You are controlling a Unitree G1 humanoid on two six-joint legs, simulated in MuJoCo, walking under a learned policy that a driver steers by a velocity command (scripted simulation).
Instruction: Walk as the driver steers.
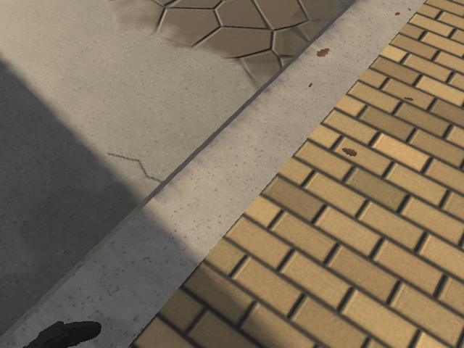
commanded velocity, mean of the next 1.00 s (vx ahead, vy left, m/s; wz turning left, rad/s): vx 0.11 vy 0.00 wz -0.12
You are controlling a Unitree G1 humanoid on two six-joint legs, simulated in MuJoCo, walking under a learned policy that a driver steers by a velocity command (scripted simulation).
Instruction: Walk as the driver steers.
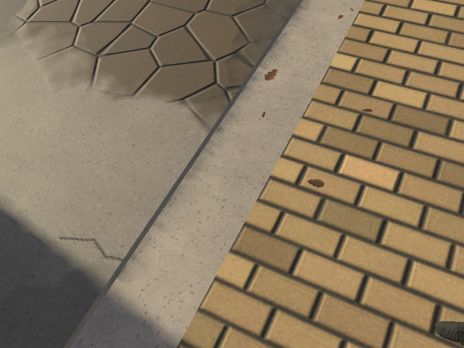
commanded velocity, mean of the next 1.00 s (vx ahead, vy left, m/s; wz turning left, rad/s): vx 0.00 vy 0.00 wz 0.08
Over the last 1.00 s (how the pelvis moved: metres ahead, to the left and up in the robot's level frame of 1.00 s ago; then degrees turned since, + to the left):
0.20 -0.05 0.02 -13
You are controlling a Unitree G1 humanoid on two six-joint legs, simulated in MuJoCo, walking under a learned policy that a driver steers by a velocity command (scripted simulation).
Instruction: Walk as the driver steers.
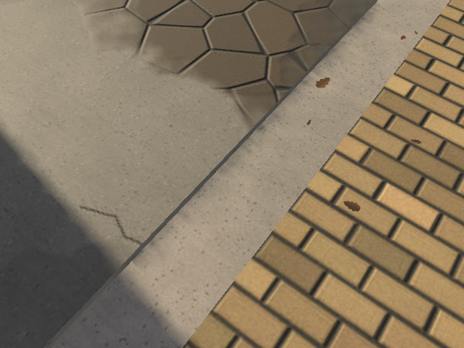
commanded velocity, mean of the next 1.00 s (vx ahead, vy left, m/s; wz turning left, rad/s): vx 0.73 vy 0.00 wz -0.10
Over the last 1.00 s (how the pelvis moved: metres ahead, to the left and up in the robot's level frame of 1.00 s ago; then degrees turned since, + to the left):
0.06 0.06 -0.02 11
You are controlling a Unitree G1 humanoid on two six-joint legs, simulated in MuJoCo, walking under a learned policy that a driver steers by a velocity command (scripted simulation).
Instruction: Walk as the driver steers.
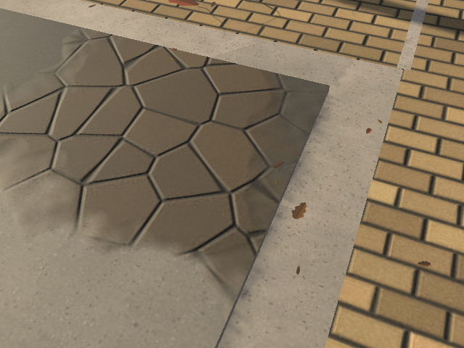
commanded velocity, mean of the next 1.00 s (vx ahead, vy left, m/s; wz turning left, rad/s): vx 0.99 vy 0.00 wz -0.03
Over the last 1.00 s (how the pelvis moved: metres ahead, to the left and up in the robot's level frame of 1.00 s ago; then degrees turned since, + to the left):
0.53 0.03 0.01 -11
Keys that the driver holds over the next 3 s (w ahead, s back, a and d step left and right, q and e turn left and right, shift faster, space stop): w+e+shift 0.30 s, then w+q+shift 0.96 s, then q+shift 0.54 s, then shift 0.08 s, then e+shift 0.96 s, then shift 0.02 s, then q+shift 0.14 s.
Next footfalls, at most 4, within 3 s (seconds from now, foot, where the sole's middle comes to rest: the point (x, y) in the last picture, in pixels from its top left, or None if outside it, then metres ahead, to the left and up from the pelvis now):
0.24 right None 0.41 -0.14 -0.77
0.72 left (282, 215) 0.91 -0.15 -0.74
1.10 right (344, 183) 1.06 -0.39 -0.77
1.48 left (246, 130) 1.32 -0.05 -0.74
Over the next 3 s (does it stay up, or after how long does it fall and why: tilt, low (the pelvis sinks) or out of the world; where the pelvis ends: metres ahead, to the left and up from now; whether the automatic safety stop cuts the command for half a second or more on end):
stays up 1.40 -0.17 0.04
